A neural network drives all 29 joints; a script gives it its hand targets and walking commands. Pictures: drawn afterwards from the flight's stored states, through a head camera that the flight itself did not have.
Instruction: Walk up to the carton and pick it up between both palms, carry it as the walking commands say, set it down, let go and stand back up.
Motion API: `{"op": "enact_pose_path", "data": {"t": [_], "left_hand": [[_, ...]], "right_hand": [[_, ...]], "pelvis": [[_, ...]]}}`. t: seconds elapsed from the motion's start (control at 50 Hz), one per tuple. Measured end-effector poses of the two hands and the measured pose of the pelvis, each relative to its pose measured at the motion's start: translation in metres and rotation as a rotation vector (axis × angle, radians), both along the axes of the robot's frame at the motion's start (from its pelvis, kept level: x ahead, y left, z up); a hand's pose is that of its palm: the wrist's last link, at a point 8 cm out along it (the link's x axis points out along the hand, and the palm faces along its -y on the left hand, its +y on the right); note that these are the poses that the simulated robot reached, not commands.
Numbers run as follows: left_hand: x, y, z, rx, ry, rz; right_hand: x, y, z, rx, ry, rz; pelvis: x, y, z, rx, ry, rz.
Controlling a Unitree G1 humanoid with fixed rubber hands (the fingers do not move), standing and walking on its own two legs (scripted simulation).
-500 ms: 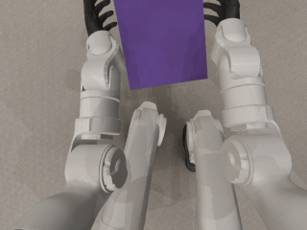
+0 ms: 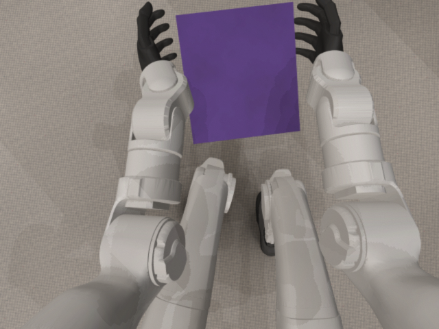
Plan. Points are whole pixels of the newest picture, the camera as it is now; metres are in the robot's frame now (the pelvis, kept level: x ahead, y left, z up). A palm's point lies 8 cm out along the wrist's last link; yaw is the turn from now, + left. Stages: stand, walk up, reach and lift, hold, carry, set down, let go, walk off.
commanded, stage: reach and lift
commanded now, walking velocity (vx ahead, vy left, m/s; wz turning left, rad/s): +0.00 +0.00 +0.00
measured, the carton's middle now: (235, 80) +0.50 +0.05 -0.15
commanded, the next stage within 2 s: none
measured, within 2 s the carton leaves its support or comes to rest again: neither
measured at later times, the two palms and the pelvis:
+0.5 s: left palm (147, 55) +0.46 +0.16 +0.02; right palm (353, 43) +0.50 -0.08 +0.02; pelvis +0.01 -0.01 +0.07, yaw +0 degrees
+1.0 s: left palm out of the picture +0.44 +0.17 +0.15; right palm (423, 2) +0.47 -0.08 +0.13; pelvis +0.05 +0.00 +0.14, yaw +1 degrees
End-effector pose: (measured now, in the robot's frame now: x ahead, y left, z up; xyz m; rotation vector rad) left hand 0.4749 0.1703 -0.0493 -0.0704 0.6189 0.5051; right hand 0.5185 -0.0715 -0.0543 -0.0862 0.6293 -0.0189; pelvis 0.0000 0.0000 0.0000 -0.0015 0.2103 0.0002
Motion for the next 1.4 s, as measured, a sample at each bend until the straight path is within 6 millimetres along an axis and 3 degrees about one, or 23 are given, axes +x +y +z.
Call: {"op": "enact_pose_path", "data": {"t": [0.2,0.38,0.5,0.62,0.76,0.84,1.04,1.14,1.4], "left_hand": [[-0.005,0.007,0.028,-0.004,0.019,0.0],[-0.011,-0.005,0.058,-0.004,0.004,0.009],[-0.015,-0.009,0.067,-0.001,0.031,-0.007],[-0.023,-0.008,0.087,0.011,0.041,0.029],[-0.027,-0.002,0.119,0.01,0.011,0.023],[-0.031,0.002,0.133,0.01,0.057,-0.03],[-0.033,-0.005,0.212,0.026,0.053,-0.044],[-0.033,-0.009,0.236,0.018,0.045,-0.057],[-0.032,-0.01,0.247,0.013,0.054,-0.092]], "right_hand": [[-0.006,0.007,0.029,-0.006,0.022,-0.007],[-0.014,-0.005,0.056,-0.013,0.011,-0.023],[-0.019,-0.007,0.071,-0.077,0.023,-0.072],[-0.024,-0.005,0.082,-0.08,0.045,-0.066],[-0.032,0.001,0.11,-0.058,0.036,-0.041],[-0.043,0.0,0.125,-0.043,0.084,-0.001],[-0.044,-0.005,0.206,-0.031,0.078,-0.008],[-0.044,-0.01,0.234,-0.032,0.07,-0.021],[-0.044,-0.016,0.245,-0.002,0.067,-0.007]], "pelvis": [[0.003,-0.005,0.028,0.01,-0.028,-0.002],[0.01,-0.008,0.053,0.006,-0.063,0.008],[0.014,-0.009,0.066,0.013,-0.074,-0.003],[0.018,-0.01,0.081,0.009,-0.084,0.002],[0.02,-0.01,0.1,0.001,-0.119,0.012],[0.029,-0.007,0.111,-0.008,-0.05,0.017],[0.062,0.001,0.152,-0.006,0.002,0.009],[0.081,0.001,0.174,0.003,-0.02,-0.004],[0.121,-0.003,0.213,0.01,-0.068,-0.022]]}}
